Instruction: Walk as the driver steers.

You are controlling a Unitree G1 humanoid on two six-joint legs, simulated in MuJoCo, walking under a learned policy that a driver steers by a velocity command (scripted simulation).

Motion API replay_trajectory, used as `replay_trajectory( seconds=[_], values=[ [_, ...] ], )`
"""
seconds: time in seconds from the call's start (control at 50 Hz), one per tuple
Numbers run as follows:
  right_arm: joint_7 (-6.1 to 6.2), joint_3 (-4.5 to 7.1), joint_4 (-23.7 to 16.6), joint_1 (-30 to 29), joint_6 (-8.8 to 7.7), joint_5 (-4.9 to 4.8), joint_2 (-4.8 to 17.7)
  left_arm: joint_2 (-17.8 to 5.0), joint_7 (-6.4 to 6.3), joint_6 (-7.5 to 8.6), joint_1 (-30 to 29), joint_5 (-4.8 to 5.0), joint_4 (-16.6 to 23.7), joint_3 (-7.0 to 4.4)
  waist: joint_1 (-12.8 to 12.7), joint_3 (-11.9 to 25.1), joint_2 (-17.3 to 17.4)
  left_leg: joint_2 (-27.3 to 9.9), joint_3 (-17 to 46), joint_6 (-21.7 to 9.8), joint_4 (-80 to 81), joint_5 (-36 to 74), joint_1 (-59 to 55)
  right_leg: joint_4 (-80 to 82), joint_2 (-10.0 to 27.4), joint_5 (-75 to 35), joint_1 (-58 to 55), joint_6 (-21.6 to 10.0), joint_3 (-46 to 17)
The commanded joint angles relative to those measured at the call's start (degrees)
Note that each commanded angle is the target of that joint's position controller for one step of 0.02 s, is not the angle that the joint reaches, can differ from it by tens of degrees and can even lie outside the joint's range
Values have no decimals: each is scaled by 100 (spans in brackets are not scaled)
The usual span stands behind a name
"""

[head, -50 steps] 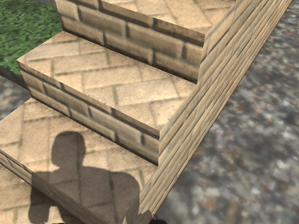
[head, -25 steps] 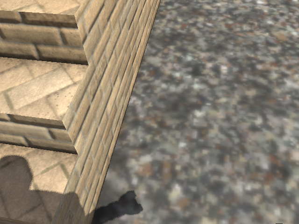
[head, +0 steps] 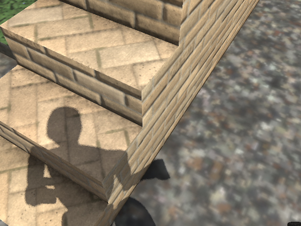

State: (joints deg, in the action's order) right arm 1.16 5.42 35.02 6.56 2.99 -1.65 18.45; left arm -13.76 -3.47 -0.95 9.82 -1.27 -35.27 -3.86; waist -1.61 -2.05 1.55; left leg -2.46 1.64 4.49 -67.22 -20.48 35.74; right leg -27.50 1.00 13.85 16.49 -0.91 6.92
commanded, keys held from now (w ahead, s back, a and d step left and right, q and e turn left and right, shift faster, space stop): w+q+shift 0.16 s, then w+e+shift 0.06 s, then e+shift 0.62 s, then w+e+shift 0.16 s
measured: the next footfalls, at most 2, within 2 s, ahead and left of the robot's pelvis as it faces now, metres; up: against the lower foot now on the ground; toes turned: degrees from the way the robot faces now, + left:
left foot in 0.16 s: +0.02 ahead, +0.16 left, +0.00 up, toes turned +13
right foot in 0.82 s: +0.08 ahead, -0.08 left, +0.00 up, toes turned -13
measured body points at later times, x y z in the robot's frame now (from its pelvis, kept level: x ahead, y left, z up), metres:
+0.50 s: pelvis +0.02 +0.10 -0.01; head +0.05 +0.08 +0.44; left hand +0.09 +0.38 -0.11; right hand +0.18 -0.13 -0.13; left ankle -0.02 +0.15 -0.73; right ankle +0.03 +0.03 -0.71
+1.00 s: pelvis +0.07 +0.03 +0.01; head +0.10 -0.01 +0.45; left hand +0.26 +0.28 -0.07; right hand +0.14 -0.30 -0.10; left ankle +0.11 +0.20 -0.64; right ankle +0.04 -0.07 -0.73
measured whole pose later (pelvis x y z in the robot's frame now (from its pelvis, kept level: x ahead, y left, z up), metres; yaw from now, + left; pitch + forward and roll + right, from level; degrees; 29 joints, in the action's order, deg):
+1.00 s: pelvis +0.07 +0.03 +0.01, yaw -18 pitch +4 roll +2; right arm -0.7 6.2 38.2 7.3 -1.0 1.5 20.1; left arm -17.1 -1.3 0.3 18.0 0.9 -34.3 -4.4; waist -0.3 -1.7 2.5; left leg -1.0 4.9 2.8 -66.5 -16.5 34.7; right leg -26.8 -1.4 13.6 17.1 -2.4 -4.9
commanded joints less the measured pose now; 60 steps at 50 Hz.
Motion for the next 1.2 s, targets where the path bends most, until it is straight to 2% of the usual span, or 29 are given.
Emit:
replay_trajectory(
  seconds=[0.02,0.1,0.14,0.16,0.18,0.2,0.22,0.24,0.26,0.3,0.38,0.4,0.44,0.46,0.48,0.52,0.6,0.72,0.8,0.82,0.84,0.86,0.88,0.9,0.94,1.0,1.14,1.16,1.2],
  values=[
    [-100,-131,-619,-463,-60,15,-50,-937,-61,50,-309,12,369,-257,-76,760,-831,-260,-256,12,1099,-50,-83,680,1424,-2180,-915,-1049,-648],
    [-225,-25,-556,-161,-64,5,278,-1221,27,40,-181,137,188,-391,-11,929,-1097,-46,-737,-261,2486,73,-981,326,1825,-1931,-979,-878,-396],
    [-165,131,-347,433,-75,-24,428,-980,83,55,22,221,26,-360,203,936,-804,316,-776,-608,3502,643,-2013,-549,1602,-1164,-477,-318,74],
    [-78,296,-237,949,-116,-3,841,-707,113,27,77,118,36,-298,364,811,80,-14,141,-1005,4044,1919,-3006,-1925,1201,-198,686,118,464],
    [24,399,-429,978,-189,152,1599,-222,112,30,-226,-164,548,-93,120,838,2104,-1653,2727,-2067,4035,4499,-3956,-4000,359,2573,3031,681,402],
    [-49,325,-523,1007,-334,431,1363,-566,69,121,-916,-28,620,-135,732,1636,1384,-2193,3108,-2812,4554,4285,-3720,-4815,127,2636,3204,650,-800],
    [-84,211,-483,797,-422,467,1101,-779,58,126,-1026,151,554,-177,610,1402,798,-1948,2494,-2533,4607,3618,-3467,-4913,266,2082,3141,521,-935],
    [-183,97,-301,781,-263,43,544,-849,108,281,226,359,-51,-224,271,1702,1057,-1114,1825,-2091,4827,-1959,-3317,-4078,445,1751,2516,191,-664],
    [-299,-5,-514,205,-71,66,339,-1008,-87,177,383,307,-392,-274,321,794,1336,-736,1140,-2142,4918,-1131,-2617,-3633,102,1327,2173,132,-22],
    [-268,-72,-483,89,-17,262,237,-833,-197,128,39,130,-326,-217,335,180,1045,-385,462,-1948,5081,-473,-1770,-3152,-7,925,1409,69,242],
    [-111,-161,-169,662,-232,455,85,-252,-67,280,-55,214,-113,67,407,241,524,-915,279,-2027,4886,1378,-2194,-2460,190,819,1126,-101,-252],
    [-193,-248,-71,803,-241,654,-131,-532,67,61,319,-172,-367,-43,295,228,212,-918,66,-1902,4831,1896,-2233,-2213,112,1115,883,-196,-182],
    [-165,-204,-23,742,-255,558,16,-649,219,-28,543,-69,-250,-93,123,276,337,-1054,73,-1801,4594,2451,-2182,-1943,145,1062,423,-320,-187],
    [6,6,-189,223,-440,38,668,-655,273,-70,-636,282,374,-31,385,-223,-75,-2251,1419,-2019,4626,4662,-2801,-2403,380,1056,1863,-117,-687],
    [170,64,-102,420,-430,40,836,-660,305,-92,-493,288,531,-37,229,195,-608,-2908,1764,-2162,4548,5354,-3593,-2773,708,1431,2438,-60,-1175],
    [308,93,-97,436,-340,266,771,-654,357,-151,-84,267,524,-68,177,674,-812,-2825,1422,-2207,4460,5206,-4204,-3185,765,1657,2656,151,-1269],
    [290,68,-27,195,-271,261,588,-487,429,-253,-284,265,596,-72,328,480,-170,-1821,27,-1939,4572,4275,-3612,-3000,598,1223,2220,493,-656],
    [149,129,279,266,-166,207,743,-359,525,-219,-622,306,802,-19,441,658,579,-1469,-1123,-1474,4123,4428,-3613,-1752,200,667,1459,337,96],
    [-27,151,504,247,-207,31,658,-833,369,-281,268,271,614,-322,-247,880,458,-1168,-1692,-813,2735,4178,-3001,-71,-290,-374,-327,-294,193],
    [-35,151,371,105,-262,158,600,-1413,256,-252,905,233,558,-536,-586,1006,-227,-781,-1799,-372,1325,2686,-1484,0,245,-2876,-1791,-744,-894],
    [12,18,-227,-463,-414,400,239,-2332,263,-201,891,-28,657,-699,-429,1341,-1737,261,-1358,103,-371,-1720,772,79,1784,-5151,-2817,-2025,-3711],
    [-60,91,-24,-248,-502,305,528,-2010,323,43,1260,-44,649,-627,-680,2304,-599,214,400,57,-1165,-1835,1001,589,2271,-2373,-3053,-2339,-4653],
    [-129,128,-75,-340,-555,102,568,-1906,301,201,1062,142,591,-587,-436,1704,-371,38,681,-89,-1019,-1114,1469,1011,2088,254,-2721,-1990,-4480],
    [-150,124,-131,-450,-579,133,556,-1673,264,240,778,337,576,-520,-212,988,-126,-40,672,-213,-691,-489,1705,1314,1809,2042,-2116,-1598,-4275],
    [-141,249,-106,-116,-502,334,801,-1383,168,262,136,298,724,-380,319,319,-326,-103,730,-212,-100,375,1195,1539,1443,2033,-986,-1201,-3846],
    [-229,205,-46,123,-433,360,558,-1464,131,319,415,162,660,-370,385,305,-614,11,658,-125,237,877,803,1526,1088,1291,-746,-1045,-3438],
    [-468,-38,78,269,-245,154,314,-1478,39,231,836,113,378,-257,19,258,-1312,-336,206,140,1216,1507,614,1138,1131,-1201,-1101,-784,-2212],
    [-370,-89,206,301,-496,94,326,-851,76,60,645,182,146,-79,58,638,-2058,-14,-344,222,2209,1314,-594,848,101,-256,-694,-761,-841],
    [-336,-79,111,-63,-692,12,478,-996,232,-2,1153,4,39,-91,-384,220,-2220,190,-740,202,2238,1298,-1302,1002,312,657,-127,-970,-1066]
  ],
)
Velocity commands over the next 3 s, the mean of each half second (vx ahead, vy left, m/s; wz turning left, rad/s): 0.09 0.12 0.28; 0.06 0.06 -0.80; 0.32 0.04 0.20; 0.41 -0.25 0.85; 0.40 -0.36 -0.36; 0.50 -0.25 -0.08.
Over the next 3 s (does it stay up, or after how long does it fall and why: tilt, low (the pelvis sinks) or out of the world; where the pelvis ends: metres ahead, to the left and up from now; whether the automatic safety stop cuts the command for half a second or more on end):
stays up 0.67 -0.44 -0.02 its command is cut before an obstacle after 0.9 s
